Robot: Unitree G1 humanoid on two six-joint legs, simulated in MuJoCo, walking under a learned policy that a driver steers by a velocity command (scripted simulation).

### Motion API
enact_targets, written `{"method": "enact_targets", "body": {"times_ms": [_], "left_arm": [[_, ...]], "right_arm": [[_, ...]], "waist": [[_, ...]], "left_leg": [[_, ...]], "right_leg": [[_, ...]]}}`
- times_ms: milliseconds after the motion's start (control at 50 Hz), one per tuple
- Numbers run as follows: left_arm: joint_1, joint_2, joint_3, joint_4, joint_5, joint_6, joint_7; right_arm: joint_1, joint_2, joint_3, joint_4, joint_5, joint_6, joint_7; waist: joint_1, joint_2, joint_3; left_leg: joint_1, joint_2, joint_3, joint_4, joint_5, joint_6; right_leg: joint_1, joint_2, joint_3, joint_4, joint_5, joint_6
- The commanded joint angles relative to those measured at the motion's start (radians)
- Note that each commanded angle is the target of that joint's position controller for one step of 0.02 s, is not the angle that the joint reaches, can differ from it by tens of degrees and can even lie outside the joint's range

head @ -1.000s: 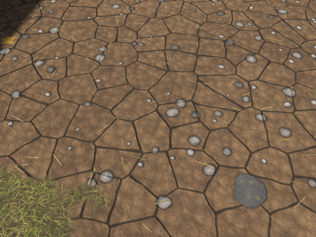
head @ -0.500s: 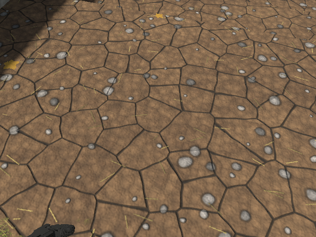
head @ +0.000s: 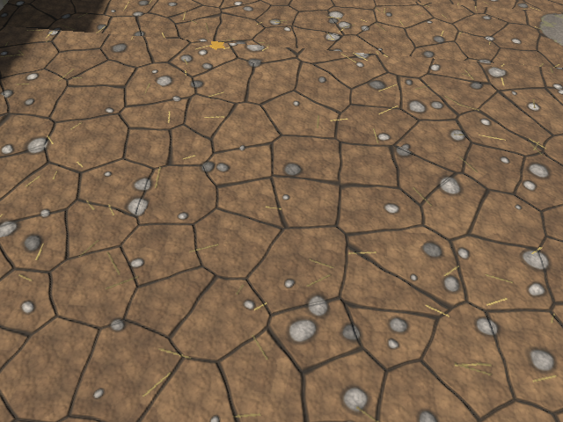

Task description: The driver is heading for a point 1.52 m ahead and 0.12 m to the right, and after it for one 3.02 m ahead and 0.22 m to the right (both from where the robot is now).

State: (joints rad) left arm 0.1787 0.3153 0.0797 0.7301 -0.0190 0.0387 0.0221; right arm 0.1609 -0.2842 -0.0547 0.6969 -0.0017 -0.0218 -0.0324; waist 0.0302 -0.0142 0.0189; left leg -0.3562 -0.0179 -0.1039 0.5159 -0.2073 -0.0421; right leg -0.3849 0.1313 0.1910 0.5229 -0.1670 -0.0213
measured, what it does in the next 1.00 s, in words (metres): walks ahead: right foot, then left foot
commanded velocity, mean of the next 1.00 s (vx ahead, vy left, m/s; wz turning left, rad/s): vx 0.18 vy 0.00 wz -0.26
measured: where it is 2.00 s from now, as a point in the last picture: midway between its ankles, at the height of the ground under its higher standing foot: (352, 347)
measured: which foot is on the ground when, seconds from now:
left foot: down 0.00-0.40, up 0.42-0.86, down 0.88-1.00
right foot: down 0.00-0.00, up 0.02-0.38, down 0.40-0.88, up 0.90-1.00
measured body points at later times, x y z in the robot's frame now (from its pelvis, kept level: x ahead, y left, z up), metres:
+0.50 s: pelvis +0.01 -0.02 +0.01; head +0.03 -0.05 +0.45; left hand +0.23 +0.19 -0.08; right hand +0.06 -0.33 -0.11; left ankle +0.02 +0.13 -0.69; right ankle -0.01 -0.12 -0.73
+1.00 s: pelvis +0.15 +0.00 +0.01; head +0.17 +0.02 +0.46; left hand +0.30 +0.25 -0.12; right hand +0.19 -0.29 -0.09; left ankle +0.18 +0.08 -0.73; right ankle +0.04 -0.13 -0.66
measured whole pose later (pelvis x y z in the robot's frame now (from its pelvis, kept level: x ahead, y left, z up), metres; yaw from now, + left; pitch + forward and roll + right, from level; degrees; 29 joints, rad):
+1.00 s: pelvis +0.15 +0.00 +0.01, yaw -15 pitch +2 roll -1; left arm 0.32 0.31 0.06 0.79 -0.02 -0.06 -0.01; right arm 0.25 -0.27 -0.04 0.78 0.00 -0.09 0.03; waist 0.01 -0.04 -0.01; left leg -0.28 -0.01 0.04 0.49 -0.24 0.05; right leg -0.40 -0.02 0.03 1.04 -0.38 -0.04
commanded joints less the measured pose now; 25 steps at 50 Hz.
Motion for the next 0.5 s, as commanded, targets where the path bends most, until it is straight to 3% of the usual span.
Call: {"method": "enact_targets", "body": {"times_ms": [20,40,60,80,100,140,180,240,340,380,400,420,440,460,500], "left_arm": [[0.020,0.040,0.007,-0.098,0.000,-0.010,0.002],[0.017,0.121,0.028,-0.099,0.011,-0.024,-0.001],[0.040,0.170,0.048,-0.079,0.005,-0.023,-0.004],[0.060,0.166,0.054,-0.056,-0.001,-0.011,0.000],[0.069,0.149,0.052,-0.045,0.002,0.003,0.006],[0.048,0.101,0.039,-0.063,-0.003,0.018,0.003],[-0.012,0.075,0.028,-0.102,-0.010,0.017,-0.002],[-0.050,0.058,0.017,-0.137,-0.005,0.014,-0.016],[-0.027,0.064,0.017,-0.144,0.004,0.018,-0.031],[0.041,0.060,0.020,-0.114,0.009,0.015,-0.035],[0.057,0.092,0.025,-0.113,0.013,0.014,-0.030],[0.073,0.186,0.039,-0.130,0.022,0.015,-0.012],[0.039,0.159,0.025,-0.137,0.047,0.001,-0.018],[0.052,0.127,0.018,-0.126,0.050,-0.018,-0.024],[0.074,0.139,0.023,-0.081,0.019,-0.036,-0.023]], "right_arm": [[0.051,-0.250,-0.071,-0.059,-0.037,-0.007,-0.007],[0.054,-0.208,-0.065,-0.067,-0.060,-0.005,-0.004],[0.017,-0.154,-0.048,-0.085,-0.049,-0.007,-0.006],[-0.024,-0.124,-0.041,-0.090,-0.032,-0.006,-0.008],[-0.045,-0.113,-0.037,-0.094,-0.017,-0.004,-0.009],[-0.037,-0.114,-0.035,-0.087,-0.014,0.004,-0.013],[-0.001,-0.124,-0.041,-0.077,-0.018,0.014,-0.019],[0.012,-0.156,-0.056,-0.070,-0.015,0.025,-0.021],[0.004,-0.187,-0.066,-0.050,0.014,0.026,0.004],[-0.010,-0.168,-0.057,-0.035,0.034,0.025,0.007],[0.046,-0.130,-0.043,-0.009,0.025,0.018,0.011],[0.070,-0.049,-0.013,-0.031,-0.035,0.009,0.023],[0.002,-0.076,-0.022,-0.054,-0.026,0.011,0.013],[-0.026,-0.138,-0.037,-0.047,-0.008,0.017,0.007],[-0.020,-0.149,-0.050,-0.020,0.005,0.021,0.009]], "waist": [[0.010,0.229,-0.115],[-0.017,0.283,-0.126],[-0.007,0.197,-0.116],[0.007,0.144,-0.093],[0.006,0.131,-0.083],[-0.010,0.144,-0.058],[-0.044,0.178,-0.064],[-0.067,0.199,-0.097],[-0.058,0.213,-0.106],[-0.012,0.187,-0.102],[-0.018,0.113,-0.122],[-0.057,-0.178,-0.179],[-0.015,-0.241,-0.159],[0.016,-0.161,-0.144],[0.022,-0.141,-0.084]], "left_leg": [[0.274,0.348,-0.318,-0.203,0.250,0.193],[0.221,0.446,-0.425,-0.215,0.353,0.303],[0.209,0.408,-0.343,-0.197,0.368,0.299],[0.203,0.337,-0.233,-0.176,0.357,0.251],[0.215,0.295,-0.166,-0.165,0.343,0.221],[0.204,0.259,-0.072,-0.169,0.398,0.222],[0.264,0.261,-0.037,-0.174,0.404,0.240],[0.296,0.294,-0.005,-0.166,0.407,0.255],[0.250,0.313,0.008,-0.128,0.418,0.257],[0.191,0.281,0.042,-0.056,0.360,0.200],[0.100,0.241,0.088,0.012,0.233,0.124],[-0.101,0.139,0.191,0.246,-0.193,0.014],[-0.180,0.077,0.127,0.381,-0.458,-0.027],[-0.191,0.093,0.086,0.473,-0.437,-0.032],[-0.297,0.098,0.086,0.523,-0.312,-0.018]], "right_leg": [[-0.187,0.002,0.001,0.203,-0.362,-0.013],[-0.229,-0.027,-0.058,0.448,-0.468,0.032],[-0.226,-0.059,-0.043,0.569,-0.414,0.053],[-0.234,-0.071,-0.058,0.625,-0.358,0.074],[-0.253,-0.079,-0.070,0.670,-0.308,0.092],[-0.258,-0.090,-0.109,0.677,-0.251,0.119],[-0.272,-0.109,-0.142,0.583,-0.221,0.135],[-0.194,-0.146,-0.170,0.431,-0.228,0.134],[0.010,-0.123,-0.230,0.153,-0.203,0.076],[0.169,-0.099,-0.250,-0.115,0.004,0.020],[0.313,-0.146,-0.169,-0.180,0.155,-0.010],[0.489,-0.402,0.127,-0.141,0.547,-0.091],[0.350,-0.527,0.209,-0.152,0.580,-0.278],[0.322,-0.474,0.181,-0.198,0.347,-0.293],[0.349,-0.389,0.156,-0.275,-0.193,-0.215]]}}
Keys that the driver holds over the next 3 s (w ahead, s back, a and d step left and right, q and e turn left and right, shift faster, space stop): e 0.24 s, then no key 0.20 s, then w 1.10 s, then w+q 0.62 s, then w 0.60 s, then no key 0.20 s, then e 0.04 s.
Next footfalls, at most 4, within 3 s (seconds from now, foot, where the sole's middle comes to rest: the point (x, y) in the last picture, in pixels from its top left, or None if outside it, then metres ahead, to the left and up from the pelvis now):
0.40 right None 0.02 -0.13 -0.77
0.88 left None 0.22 0.08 -0.77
1.40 right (393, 409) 0.50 -0.22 -0.77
1.94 left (315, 279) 0.85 -0.05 -0.77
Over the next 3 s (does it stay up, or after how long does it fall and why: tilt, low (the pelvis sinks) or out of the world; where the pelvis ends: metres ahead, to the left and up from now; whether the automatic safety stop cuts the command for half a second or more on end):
stays up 1.26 -0.09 0.00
